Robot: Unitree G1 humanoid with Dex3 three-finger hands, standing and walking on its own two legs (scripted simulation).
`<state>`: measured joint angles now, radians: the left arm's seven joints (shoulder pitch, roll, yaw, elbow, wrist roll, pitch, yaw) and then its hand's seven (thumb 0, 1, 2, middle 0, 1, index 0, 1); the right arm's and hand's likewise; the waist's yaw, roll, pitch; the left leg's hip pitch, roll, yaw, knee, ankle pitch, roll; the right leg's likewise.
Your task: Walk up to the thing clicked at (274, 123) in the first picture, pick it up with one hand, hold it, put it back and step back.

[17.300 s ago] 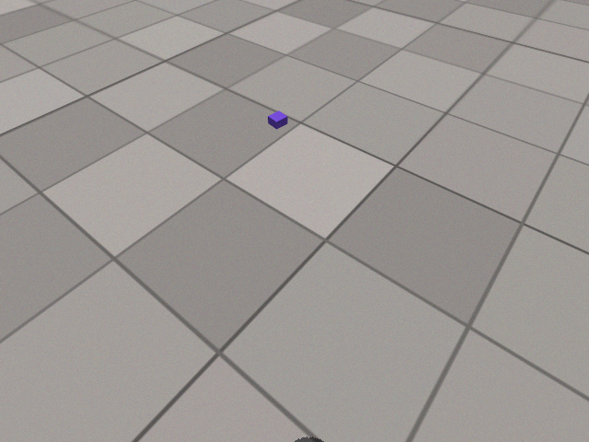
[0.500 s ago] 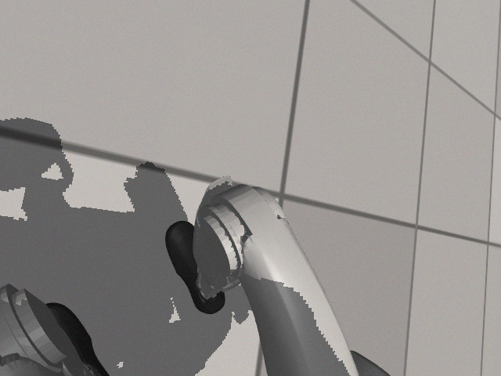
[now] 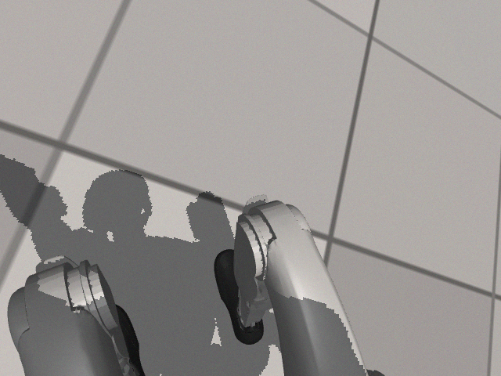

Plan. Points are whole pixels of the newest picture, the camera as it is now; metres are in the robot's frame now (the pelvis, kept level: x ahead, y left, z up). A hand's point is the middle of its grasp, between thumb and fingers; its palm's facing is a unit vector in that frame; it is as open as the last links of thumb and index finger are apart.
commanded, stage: lift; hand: left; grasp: from above
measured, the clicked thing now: out of the picture +0.48 +0.35 -0.21
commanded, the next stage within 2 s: hold in 1.78 s
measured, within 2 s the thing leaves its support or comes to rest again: neither
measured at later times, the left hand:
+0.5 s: hand out of the picture +0.46 +0.34 -0.09, palm faces -0.23 -0.35 -0.91, open 10.6 cm
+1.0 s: hand out of the picture +0.37 +0.30 +0.10, palm faces -0.22 -0.34 -0.91, open 10.5 cm
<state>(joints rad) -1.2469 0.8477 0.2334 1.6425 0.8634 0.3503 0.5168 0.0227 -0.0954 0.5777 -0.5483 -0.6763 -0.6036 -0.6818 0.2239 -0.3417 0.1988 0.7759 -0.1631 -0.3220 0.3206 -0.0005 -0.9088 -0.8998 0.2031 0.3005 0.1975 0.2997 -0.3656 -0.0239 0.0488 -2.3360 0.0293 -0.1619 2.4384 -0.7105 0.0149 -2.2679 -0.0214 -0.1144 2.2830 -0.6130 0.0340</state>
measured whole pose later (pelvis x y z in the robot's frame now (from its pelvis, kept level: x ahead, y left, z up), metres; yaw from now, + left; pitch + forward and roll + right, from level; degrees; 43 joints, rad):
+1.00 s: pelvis +0.00 -0.02 +0.19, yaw +8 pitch +31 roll -2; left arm -0.72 0.38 0.01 1.03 0.73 0.54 0.30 0.03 -0.02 0.31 -0.67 -0.44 -0.75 -0.42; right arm 0.14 -0.28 0.01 0.80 0.01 -0.15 0.05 0.01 -0.91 -0.90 0.21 0.30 0.20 0.30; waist -0.11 0.07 -0.23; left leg -1.72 0.04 -0.04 1.80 -0.63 -0.02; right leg -1.72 -0.03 -0.04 1.75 -0.57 0.00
